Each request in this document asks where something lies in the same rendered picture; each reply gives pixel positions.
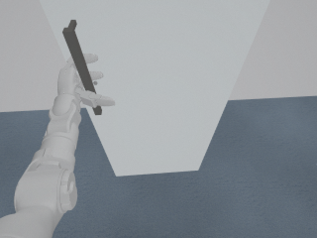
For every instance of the left robot hand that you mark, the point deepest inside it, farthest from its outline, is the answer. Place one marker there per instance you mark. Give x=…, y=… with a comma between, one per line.
x=69, y=82

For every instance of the left robot forearm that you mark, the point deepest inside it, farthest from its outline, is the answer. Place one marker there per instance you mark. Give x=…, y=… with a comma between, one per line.
x=60, y=140

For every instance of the handle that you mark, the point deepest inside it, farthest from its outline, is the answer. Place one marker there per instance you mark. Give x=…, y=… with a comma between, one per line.
x=79, y=60

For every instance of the left robot upper arm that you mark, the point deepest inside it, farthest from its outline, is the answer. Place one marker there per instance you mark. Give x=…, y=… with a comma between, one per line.
x=42, y=198

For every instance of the fridge door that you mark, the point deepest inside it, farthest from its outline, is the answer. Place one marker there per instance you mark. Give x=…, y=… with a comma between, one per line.
x=169, y=65

